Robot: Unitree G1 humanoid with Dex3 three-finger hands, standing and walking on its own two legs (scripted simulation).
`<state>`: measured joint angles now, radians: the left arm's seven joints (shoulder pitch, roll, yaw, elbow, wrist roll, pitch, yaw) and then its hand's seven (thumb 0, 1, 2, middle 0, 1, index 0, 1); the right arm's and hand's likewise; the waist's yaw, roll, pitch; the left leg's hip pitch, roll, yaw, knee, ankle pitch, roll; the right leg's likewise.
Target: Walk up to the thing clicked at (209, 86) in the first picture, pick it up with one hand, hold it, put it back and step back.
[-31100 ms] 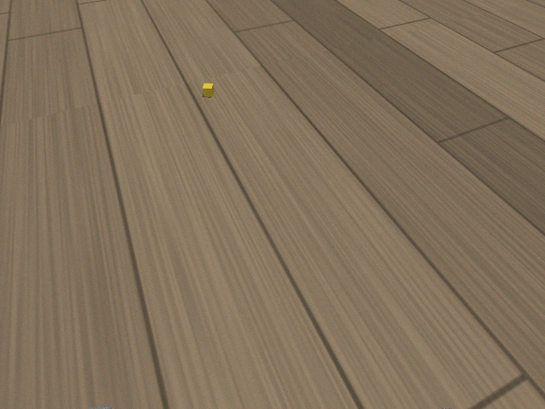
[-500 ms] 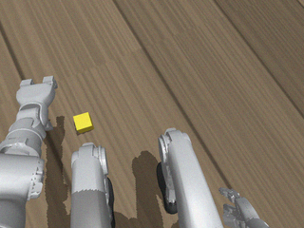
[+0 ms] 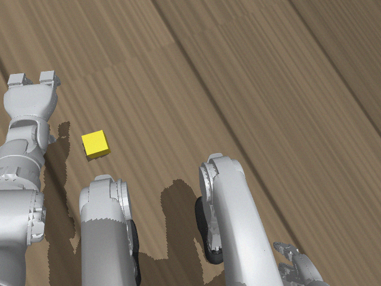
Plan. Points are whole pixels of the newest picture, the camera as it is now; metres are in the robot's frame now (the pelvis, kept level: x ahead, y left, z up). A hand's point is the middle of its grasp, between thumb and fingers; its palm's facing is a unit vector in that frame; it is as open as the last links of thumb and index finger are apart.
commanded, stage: go down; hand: left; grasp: from above
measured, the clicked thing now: (96, 144) +0.45 +0.18 -0.34
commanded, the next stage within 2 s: none
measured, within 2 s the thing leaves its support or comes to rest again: neither
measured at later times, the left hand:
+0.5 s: hand out of the picture +0.41 +0.29 +0.01, palm faces -0.40 +0.03 -0.92, open 13.1 cm
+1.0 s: hand out of the picture +0.43 +0.30 +0.09, palm faces -0.41 +0.04 -0.91, open 12.4 cm
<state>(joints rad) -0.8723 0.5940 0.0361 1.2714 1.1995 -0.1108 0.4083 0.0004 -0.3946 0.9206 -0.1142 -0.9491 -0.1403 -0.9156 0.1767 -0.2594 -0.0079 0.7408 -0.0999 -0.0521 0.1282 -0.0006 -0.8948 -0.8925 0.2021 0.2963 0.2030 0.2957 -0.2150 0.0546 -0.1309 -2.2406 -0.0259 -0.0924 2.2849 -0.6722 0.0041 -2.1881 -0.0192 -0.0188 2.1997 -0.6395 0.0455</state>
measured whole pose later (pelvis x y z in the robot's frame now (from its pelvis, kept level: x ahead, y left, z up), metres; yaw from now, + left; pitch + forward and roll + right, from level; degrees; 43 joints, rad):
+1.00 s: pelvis +0.00 +0.01 +0.16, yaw +1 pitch +30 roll -5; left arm -0.64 0.68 0.01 0.94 1.14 -0.32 0.09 0.00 -0.21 0.75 -0.30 -0.79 -0.32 -0.77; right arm 0.22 -0.24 -0.02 0.70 -0.01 0.05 0.02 0.00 -0.91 -0.90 0.20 0.30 0.20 0.30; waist -0.13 0.06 -0.19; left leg -1.71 0.01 -0.07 1.80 -0.62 0.01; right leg -1.67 -0.01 -0.02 1.71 -0.57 0.05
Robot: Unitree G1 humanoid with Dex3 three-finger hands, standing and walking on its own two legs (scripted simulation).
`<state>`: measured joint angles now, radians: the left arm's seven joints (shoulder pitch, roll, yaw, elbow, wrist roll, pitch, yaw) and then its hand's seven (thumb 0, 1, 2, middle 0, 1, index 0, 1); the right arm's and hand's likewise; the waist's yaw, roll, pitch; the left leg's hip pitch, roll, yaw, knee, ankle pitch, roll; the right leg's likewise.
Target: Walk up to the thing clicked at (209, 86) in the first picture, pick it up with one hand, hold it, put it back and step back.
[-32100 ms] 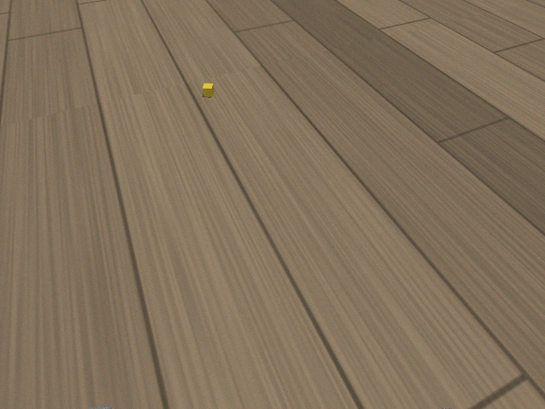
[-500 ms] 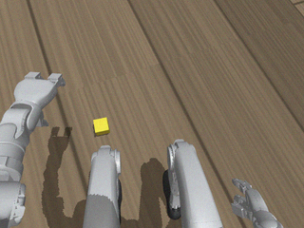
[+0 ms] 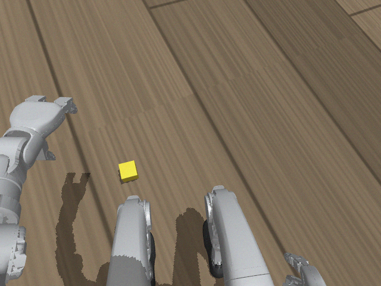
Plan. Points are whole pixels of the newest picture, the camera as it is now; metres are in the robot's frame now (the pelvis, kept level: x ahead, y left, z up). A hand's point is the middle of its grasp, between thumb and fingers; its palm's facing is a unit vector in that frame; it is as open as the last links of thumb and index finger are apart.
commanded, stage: go down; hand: left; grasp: from above
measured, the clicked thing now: (128, 171) +0.45 +0.17 -0.49
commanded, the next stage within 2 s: approach in 1.92 s
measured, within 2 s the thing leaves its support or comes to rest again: neither
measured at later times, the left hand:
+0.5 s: hand (40, 130) +0.43 +0.28 -0.04, palm faces -0.43 +0.04 -0.90, open 11.9 cm
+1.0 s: hand (34, 125) +0.43 +0.28 -0.02, palm faces -0.42 +0.04 -0.91, open 12.0 cm
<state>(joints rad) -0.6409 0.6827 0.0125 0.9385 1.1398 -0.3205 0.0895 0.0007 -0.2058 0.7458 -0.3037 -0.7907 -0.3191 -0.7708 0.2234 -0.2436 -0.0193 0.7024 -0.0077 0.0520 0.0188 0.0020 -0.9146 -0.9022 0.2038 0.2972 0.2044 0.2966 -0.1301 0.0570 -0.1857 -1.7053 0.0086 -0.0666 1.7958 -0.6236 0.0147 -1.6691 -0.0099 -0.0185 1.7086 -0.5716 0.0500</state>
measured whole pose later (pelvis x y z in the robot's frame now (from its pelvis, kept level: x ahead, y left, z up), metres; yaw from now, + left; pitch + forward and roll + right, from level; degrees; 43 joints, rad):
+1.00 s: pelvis +0.02 +0.01 +0.06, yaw +0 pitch +28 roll -5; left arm -0.63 0.65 -0.01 1.02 1.18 -0.31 0.15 0.00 -0.15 0.69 -0.38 -0.69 -0.39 -0.68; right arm 0.23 -0.23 -0.04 0.72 -0.01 0.06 0.01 0.00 -0.92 -0.91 0.20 0.30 0.20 0.30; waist -0.13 0.04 -0.19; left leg -1.48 0.02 -0.06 1.58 -0.60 0.02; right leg -1.45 0.00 -0.02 1.48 -0.54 0.05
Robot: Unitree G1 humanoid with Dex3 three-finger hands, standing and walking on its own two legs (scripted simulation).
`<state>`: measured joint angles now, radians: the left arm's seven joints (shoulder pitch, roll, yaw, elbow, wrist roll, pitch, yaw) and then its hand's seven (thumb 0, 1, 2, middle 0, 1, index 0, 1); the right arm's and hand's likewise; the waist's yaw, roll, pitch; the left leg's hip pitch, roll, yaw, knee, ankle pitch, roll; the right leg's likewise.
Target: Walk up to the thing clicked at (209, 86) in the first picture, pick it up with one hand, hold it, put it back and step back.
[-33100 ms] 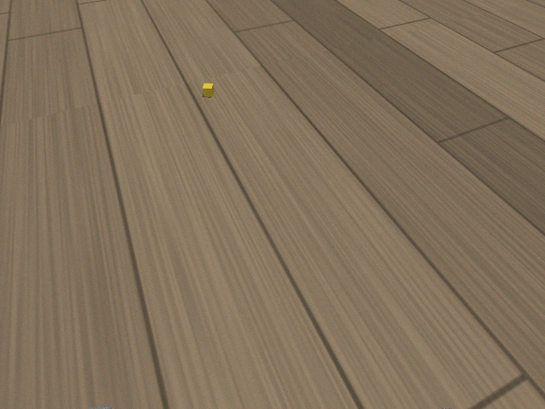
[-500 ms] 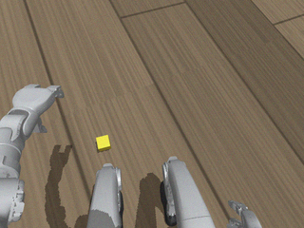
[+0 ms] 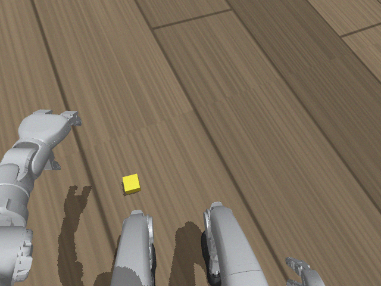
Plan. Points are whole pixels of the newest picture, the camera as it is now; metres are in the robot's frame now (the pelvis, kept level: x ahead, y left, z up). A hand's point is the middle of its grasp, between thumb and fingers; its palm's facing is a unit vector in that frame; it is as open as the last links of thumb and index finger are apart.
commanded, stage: go down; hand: left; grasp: from above
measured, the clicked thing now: (132, 184) +0.42 +0.16 -0.56
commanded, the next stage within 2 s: approach in 0.92 s
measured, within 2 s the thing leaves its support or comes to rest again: neither
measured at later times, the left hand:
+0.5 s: hand (53, 147) +0.41 +0.28 -0.08, palm faces -0.43 +0.04 -0.90, open 12.2 cm
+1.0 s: hand (53, 149) +0.41 +0.28 -0.08, palm faces -0.44 +0.04 -0.90, open 12.3 cm
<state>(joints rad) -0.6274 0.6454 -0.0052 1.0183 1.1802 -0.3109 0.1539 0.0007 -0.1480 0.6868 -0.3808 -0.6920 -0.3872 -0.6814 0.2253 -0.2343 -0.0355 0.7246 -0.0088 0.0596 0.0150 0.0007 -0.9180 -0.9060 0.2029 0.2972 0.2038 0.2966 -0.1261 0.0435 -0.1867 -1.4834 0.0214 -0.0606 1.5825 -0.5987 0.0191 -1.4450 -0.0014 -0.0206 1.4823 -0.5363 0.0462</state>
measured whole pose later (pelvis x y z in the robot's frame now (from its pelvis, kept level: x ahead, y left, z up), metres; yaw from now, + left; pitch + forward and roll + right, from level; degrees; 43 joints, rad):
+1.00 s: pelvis +0.01 +0.00 +0.01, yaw +0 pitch +29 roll -5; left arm -0.58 0.65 0.01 1.01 1.19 -0.34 0.18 0.00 -0.18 0.72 -0.37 -0.68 -0.37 -0.68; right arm 0.23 -0.24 -0.04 0.72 -0.02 0.07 0.03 0.00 -0.92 -0.91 0.20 0.30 0.20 0.30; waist -0.12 0.04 -0.19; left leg -1.45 0.02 -0.06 1.56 -0.61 0.01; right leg -1.42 0.00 -0.02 1.46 -0.55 0.04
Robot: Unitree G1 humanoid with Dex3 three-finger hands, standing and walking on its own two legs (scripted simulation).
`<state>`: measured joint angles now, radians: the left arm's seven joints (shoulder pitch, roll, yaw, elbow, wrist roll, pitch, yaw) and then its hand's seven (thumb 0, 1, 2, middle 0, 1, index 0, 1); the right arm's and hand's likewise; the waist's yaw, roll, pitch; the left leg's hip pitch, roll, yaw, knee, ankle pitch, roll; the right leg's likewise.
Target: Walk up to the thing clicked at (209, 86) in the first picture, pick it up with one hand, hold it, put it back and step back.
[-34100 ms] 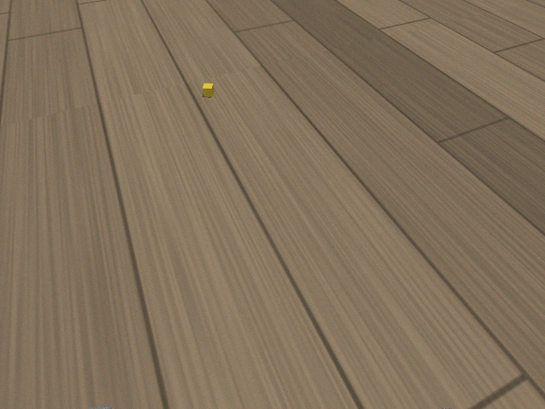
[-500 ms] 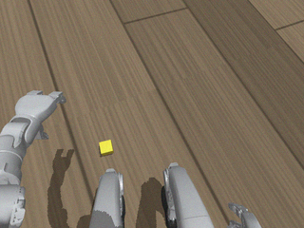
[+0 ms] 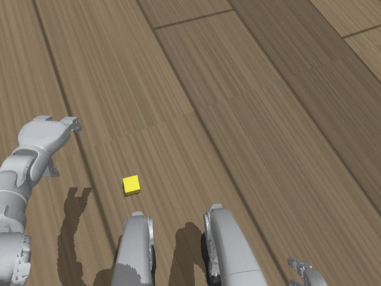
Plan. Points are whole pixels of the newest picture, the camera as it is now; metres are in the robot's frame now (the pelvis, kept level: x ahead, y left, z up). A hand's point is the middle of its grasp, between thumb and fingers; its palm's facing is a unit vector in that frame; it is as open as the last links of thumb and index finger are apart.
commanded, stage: approach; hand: left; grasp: from above
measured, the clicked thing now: (132, 185) +0.41 +0.16 -0.56
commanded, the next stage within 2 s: rest palm in 1.08 s
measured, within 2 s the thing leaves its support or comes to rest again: neither
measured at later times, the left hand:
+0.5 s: hand (101, 170) +0.40 +0.22 -0.27, palm faces -0.45 +0.06 -0.89, open 14.1 cm
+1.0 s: hand (137, 186) +0.39 +0.13 -0.46, palm faces -0.50 +0.02 -0.86, open 14.0 cm
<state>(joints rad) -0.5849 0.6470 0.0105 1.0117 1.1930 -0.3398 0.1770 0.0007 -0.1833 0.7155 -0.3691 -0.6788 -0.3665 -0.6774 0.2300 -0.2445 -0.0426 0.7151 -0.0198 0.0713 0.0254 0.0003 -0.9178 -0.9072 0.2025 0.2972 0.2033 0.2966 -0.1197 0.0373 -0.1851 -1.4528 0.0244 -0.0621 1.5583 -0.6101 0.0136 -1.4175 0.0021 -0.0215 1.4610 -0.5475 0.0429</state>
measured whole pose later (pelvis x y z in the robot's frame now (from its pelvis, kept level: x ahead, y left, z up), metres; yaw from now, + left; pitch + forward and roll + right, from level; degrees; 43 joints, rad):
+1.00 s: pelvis -0.04 -0.02 -0.25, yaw -2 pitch +35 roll -5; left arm -0.94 0.55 0.00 1.63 1.43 -0.31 0.63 0.00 -0.50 1.01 -0.09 -1.00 -0.10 -0.99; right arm 0.12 -0.23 0.01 0.82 -0.20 -0.11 0.17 0.00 -0.91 -0.90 0.20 0.30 0.20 0.30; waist -0.31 -0.02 -0.06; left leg -2.28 -0.02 -0.12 2.36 -0.69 -0.03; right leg -2.26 0.01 -0.03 2.29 -0.63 0.04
